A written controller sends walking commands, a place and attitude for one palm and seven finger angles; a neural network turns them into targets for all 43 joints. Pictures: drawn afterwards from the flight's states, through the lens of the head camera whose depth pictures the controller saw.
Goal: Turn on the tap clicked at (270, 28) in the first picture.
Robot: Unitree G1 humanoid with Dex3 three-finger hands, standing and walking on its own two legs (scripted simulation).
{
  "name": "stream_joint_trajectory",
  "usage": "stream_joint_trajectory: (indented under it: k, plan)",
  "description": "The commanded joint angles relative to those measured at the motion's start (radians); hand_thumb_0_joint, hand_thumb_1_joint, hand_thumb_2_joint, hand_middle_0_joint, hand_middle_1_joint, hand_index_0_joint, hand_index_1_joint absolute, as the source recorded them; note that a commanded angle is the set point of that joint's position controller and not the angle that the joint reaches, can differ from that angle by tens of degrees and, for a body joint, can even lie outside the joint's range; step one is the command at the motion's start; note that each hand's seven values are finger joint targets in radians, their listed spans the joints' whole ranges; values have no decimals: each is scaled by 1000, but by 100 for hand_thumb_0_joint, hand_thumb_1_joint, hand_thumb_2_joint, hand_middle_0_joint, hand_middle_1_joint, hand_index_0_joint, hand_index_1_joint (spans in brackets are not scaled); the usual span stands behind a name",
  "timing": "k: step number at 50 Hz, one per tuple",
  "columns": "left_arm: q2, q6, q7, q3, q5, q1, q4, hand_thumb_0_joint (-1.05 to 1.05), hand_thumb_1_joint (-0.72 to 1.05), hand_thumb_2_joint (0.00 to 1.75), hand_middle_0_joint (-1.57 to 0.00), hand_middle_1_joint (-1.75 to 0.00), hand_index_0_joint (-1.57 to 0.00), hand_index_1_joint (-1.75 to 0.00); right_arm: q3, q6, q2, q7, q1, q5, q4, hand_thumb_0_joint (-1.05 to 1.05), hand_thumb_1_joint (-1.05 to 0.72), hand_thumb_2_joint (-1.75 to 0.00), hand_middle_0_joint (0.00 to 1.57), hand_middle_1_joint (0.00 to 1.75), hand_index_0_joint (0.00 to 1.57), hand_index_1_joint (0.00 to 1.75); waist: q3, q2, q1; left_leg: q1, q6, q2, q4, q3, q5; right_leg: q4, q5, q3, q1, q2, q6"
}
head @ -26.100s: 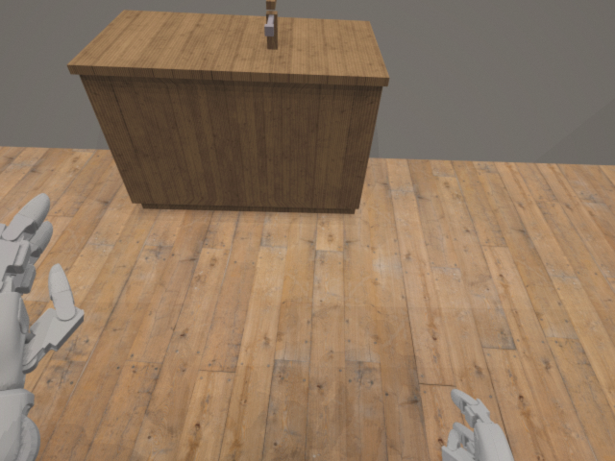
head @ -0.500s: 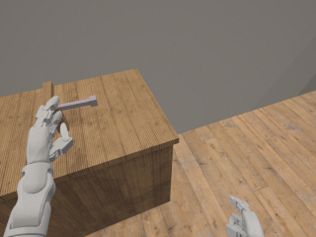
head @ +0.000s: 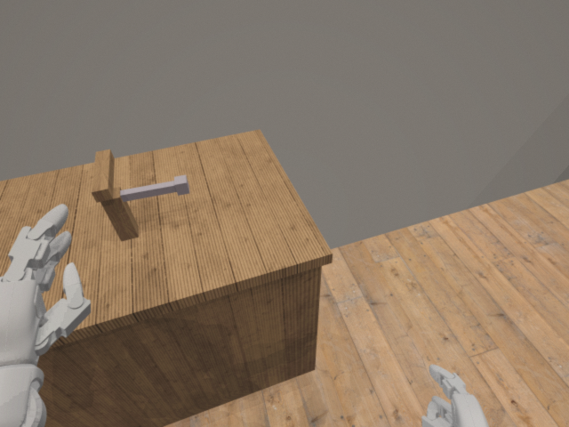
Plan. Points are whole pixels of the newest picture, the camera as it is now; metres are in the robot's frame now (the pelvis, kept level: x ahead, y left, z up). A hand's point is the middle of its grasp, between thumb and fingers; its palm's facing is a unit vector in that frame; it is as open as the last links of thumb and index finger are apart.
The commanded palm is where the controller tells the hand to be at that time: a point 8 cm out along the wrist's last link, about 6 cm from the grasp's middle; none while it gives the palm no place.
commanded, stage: draw the hand back beside the body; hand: left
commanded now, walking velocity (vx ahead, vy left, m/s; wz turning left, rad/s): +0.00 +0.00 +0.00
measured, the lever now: (181, 185) +0.54 +0.28 +0.04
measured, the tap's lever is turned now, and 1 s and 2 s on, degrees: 86 86 86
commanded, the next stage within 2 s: step back with the hand held close in 0.20 s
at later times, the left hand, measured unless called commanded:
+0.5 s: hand (87, 304) +0.19 +0.24 +0.16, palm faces +0.40 -0.82 -0.40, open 7.4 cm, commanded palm +0.14 +0.28 +0.17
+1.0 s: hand (17, 372) +0.12 +0.28 +0.15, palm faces +0.41 -0.81 -0.42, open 7.4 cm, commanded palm +0.07 +0.31 +0.17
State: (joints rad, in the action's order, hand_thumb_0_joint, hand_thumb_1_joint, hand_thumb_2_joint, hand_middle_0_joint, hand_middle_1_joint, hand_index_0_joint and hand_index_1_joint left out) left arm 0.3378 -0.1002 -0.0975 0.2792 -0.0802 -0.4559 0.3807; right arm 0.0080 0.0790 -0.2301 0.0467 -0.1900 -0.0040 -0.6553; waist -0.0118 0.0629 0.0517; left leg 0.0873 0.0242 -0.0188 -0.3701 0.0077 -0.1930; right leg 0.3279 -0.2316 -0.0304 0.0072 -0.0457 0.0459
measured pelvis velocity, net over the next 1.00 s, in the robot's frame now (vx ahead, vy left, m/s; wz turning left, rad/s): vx -0.08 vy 0.03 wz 0.03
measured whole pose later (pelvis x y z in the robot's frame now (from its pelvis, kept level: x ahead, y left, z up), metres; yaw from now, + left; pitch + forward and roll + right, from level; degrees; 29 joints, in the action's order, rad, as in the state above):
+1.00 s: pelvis -0.08 +0.03 -0.01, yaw +2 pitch -1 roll -2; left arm 0.36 -0.16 -0.14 0.32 -0.01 -0.46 0.42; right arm 0.00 0.03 -0.23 0.08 -0.20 -0.01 -0.58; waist -0.02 0.05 0.01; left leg 0.35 0.07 -0.04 -0.46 -0.01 -0.14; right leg 0.45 -0.20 -0.01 0.28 -0.05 -0.01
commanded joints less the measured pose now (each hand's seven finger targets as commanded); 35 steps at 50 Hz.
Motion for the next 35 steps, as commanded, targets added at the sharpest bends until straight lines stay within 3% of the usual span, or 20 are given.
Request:
stream_joint_trajectory:
  k: [1,3,6,9,10,14,16,17,18,19,22,24,26,27,29,30,35]
  plan:
    - [146,-60,-14,73,-1,194,147,0,90,90,-20,-30,-20,-30,32,54,-106,13,145,-1,151,0,-90,-90,20,30,20,30,-26,-30,-22,-35,6,20,42,-21,72,-84,96,30,141,23,-31]
    - [153,-67,-19,76,1,217,151,0,90,90,-20,-30,-20,-30,32,60,-105,19,147,0,151,0,-90,-90,20,30,20,30,1,-27,-19,-48,9,16,40,-23,59,-84,80,31,136,23,-30]
    - [168,-79,-27,84,7,221,205,0,90,90,-20,-30,-20,-30,27,72,-101,21,145,5,154,0,-90,-90,20,30,20,30,77,39,-6,-79,5,13,40,-31,102,-64,126,31,91,27,-24]
    - [168,-75,-30,87,3,174,207,0,90,90,-20,-30,-20,-30,25,76,-100,20,148,9,156,0,-90,-90,20,30,20,30,83,-18,-1,-72,8,10,32,-26,136,-65,171,31,72,28,-25]
    - [177,-74,-29,96,4,170,204,0,90,90,-20,-30,-20,-30,25,76,-102,19,147,9,156,0,-90,-90,20,30,20,30,72,2,-1,-64,5,11,34,-25,134,-67,169,32,73,29,-24]
    - [167,-70,-24,98,0,160,175,0,90,90,-20,-30,-20,-30,25,71,-98,18,153,7,155,0,-90,-90,20,30,20,30,26,-43,-1,-40,8,13,36,-22,124,-68,165,31,86,29,-26]
    - [176,-78,-24,98,1,211,222,0,90,90,-20,-30,-20,-30,23,72,-94,18,157,6,157,0,-90,-90,20,30,20,30,46,13,-3,-54,6,10,36,-20,119,-70,157,34,84,33,-27]
    - [310,-105,-29,237,6,284,256,0,90,90,-20,-30,-20,-30,22,56,-108,22,178,1,199,0,-90,-90,20,30,20,30,-19,-21,-6,29,24,36,-21,-57,97,-94,218,101,183,82,-39]
    - [220,-103,-16,173,8,177,157,0,90,90,-20,-30,-20,-30,20,41,-93,23,167,4,177,0,-90,-90,20,30,20,30,9,-76,-18,30,23,37,-59,-68,117,-83,265,98,189,116,-40]
    - [189,-95,-11,144,12,124,131,0,90,90,-20,-30,-20,-30,24,31,-92,19,165,4,183,0,-90,-90,20,30,20,30,20,-99,-18,23,22,41,-78,-62,145,-77,312,102,204,129,-51]
    - [158,-95,-7,114,16,61,160,0,90,90,-20,-30,-20,-30,33,9,-100,17,140,1,207,0,-90,-90,20,30,20,30,122,-21,-25,2,17,52,-85,-52,255,-16,376,79,178,131,-54]
    - [158,-90,-11,110,16,32,197,0,90,90,-20,-30,-20,-30,42,-3,-107,19,129,-4,218,0,-90,-90,20,30,20,30,176,-20,-29,-18,16,60,-87,-49,322,6,398,69,171,122,-63]
    - [178,-88,-16,123,16,23,235,0,90,90,-20,-30,-20,-30,41,-13,-111,24,133,-4,229,0,-90,-90,20,30,20,30,192,-10,-30,-11,15,67,-80,-58,360,23,378,61,176,114,-58]
    - [194,-89,-20,138,16,21,249,0,90,90,-20,-30,-20,-30,43,-16,-111,27,134,-5,234,0,-90,-90,20,30,20,30,192,-33,-29,-2,14,69,-79,-62,364,24,365,58,181,110,-57]
    - [219,-90,-27,161,17,29,263,0,90,90,-20,-30,-20,-30,45,-22,-111,32,135,-5,237,0,-90,-90,20,30,20,30,180,-64,-30,22,13,68,-78,-67,333,20,333,63,198,108,-55]
    - [252,-95,-32,185,19,47,286,0,90,90,-20,-30,-20,-30,47,-23,-116,34,140,-4,237,0,-90,-90,20,30,20,30,180,-28,-30,30,11,69,-72,-68,319,23,312,64,203,110,-49]
    - [242,-106,-42,186,19,32,273,0,90,90,-20,-30,-20,-30,52,-22,-117,40,136,-6,240,0,-90,-90,20,30,20,30,156,-12,-35,86,11,72,-44,-86,189,23,195,69,223,96,-45]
